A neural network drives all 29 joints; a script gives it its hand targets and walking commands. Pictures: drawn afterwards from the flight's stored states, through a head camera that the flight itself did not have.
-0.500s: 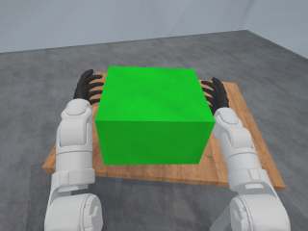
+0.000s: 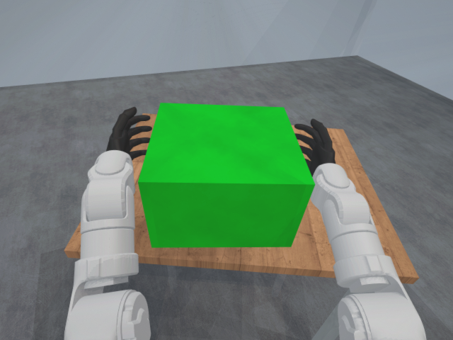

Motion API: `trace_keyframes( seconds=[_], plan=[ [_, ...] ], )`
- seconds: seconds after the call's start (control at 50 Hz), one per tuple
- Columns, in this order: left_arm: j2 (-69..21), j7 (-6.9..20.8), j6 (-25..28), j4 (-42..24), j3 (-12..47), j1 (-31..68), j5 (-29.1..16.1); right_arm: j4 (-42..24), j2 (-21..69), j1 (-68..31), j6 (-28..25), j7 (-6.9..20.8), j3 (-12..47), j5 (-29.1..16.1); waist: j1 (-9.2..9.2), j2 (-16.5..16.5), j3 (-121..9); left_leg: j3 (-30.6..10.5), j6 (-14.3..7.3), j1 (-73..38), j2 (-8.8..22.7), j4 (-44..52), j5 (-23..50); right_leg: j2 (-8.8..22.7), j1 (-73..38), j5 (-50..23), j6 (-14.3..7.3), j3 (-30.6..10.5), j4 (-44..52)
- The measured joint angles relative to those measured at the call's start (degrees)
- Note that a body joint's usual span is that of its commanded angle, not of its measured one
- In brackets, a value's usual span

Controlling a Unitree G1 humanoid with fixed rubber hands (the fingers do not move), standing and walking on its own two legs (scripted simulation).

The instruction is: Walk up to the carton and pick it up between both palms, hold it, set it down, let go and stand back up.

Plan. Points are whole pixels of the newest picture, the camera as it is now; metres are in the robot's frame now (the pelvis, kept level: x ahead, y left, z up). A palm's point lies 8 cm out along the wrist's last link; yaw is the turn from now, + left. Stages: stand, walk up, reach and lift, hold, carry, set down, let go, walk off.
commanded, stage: hold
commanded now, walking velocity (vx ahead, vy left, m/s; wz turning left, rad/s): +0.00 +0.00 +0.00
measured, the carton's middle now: (223, 171) +0.38 -0.01 +0.13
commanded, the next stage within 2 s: set down in 0.92 s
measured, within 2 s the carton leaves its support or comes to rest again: neither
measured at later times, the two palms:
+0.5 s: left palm (122, 154) +0.36 +0.16 +0.19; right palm (319, 158) +0.36 -0.18 +0.18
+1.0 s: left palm (119, 154) +0.36 +0.17 +0.19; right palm (318, 160) +0.36 -0.18 +0.18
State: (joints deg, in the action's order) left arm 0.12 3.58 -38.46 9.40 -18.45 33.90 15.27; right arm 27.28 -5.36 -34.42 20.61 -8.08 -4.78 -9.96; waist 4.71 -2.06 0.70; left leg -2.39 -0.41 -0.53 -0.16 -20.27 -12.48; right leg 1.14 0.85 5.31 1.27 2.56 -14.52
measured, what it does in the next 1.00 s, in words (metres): stands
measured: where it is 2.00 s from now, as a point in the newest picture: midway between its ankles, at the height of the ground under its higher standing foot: outside the picture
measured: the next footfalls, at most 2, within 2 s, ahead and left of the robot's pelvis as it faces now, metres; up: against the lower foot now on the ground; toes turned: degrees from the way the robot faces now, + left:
none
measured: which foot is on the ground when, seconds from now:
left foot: down 0.00-1.00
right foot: down 0.00-1.00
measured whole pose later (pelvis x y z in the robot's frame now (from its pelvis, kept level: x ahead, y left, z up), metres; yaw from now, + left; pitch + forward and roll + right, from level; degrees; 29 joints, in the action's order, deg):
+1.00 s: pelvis +0.00 -0.01 +0.00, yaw +0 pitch -7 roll -1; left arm 0.0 3.6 -38.9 5.0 -17.7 32.3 15.1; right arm 24.8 -5.2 -33.7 19.1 -8.3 -4.6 -10.5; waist 4.1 -2.3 0.9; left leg -2.7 0.1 0.2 0.3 -19.5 -12.2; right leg 0.6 1.6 5.5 0.7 2.6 -14.2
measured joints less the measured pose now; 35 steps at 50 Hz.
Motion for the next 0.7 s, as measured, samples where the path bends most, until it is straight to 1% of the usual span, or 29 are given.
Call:
trace_keyframes(
  seconds=[0.12, 0.18, 0.24, 0.34, 0.52, 0.7],
  plan=[
    [0.1, -0.8, 0.6, 2.4, -0.2, 1.6, -0.3, 2.7, 0.1, -1.3, -1.2, 0.9, -1.2, 1.3, -0.61, -0.3, -0.3, 0.3, 0.0, 1.0, -0.2, 0.2, 0.5, 0.1, 1.4, -0.2, 0.0, -0.3, -0.6],
    [-0.2, -1.9, 0.9, 1.3, 0.7, 1.5, -0.7, 2.2, -0.3, -1.5, -2.0, 0.9, -1.5, 0.4, -1.50, 0.0, -0.9, 0.6, 0.1, 1.9, 0.1, 0.0, 0.5, -0.1, 2.4, -0.3, -0.2, -0.7, -0.6],
    [-0.4, -2.0, 1.0, 1.2, 0.2, 1.8, -0.2, 3.1, -0.6, -2.7, -2.2, 1.4, -1.6, 0.5, -1.82, 0.2, -0.9, 0.6, 0.3, 1.8, 0.3, 0.3, 0.6, -0.4, 2.3, -0.4, -0.4, -0.7, -0.4],
    [-0.3, -1.0, 0.5, 1.3, -0.7, 2.0, 0.1, 4.2, -0.1, -3.6, -1.8, 1.6, -1.7, 1.5, -1.46, 0.2, -0.8, 0.0, 0.7, 1.3, 0.5, 1.2, 1.0, -0.6, 1.9, -0.3, -0.8, -0.1, 0.0],
    [0.4, 0.1, 1.2, -1.5, -0.4, -0.9, -1.1, -0.3, 0.4, -0.7, -1.7, -0.5, 0.5, 0.3, -0.40, 0.3, 0.0, -1.1, 1.1, 0.9, 0.8, 1.0, 0.5, -0.8, 0.8, 0.4, -1.1, 1.0, 0.2],
    [0.4, 0.2, 0.7, -4.0, 0.5, -2.6, -1.5, -3.4, 0.5, 1.3, -1.2, -1.0, 0.9, -0.5, -0.35, 0.0, 0.1, -1.2, 0.9, 0.9, 0.6, 0.7, 0.2, -0.7, 0.8, 0.6, -0.9, 1.0, 0.1]
  ],
)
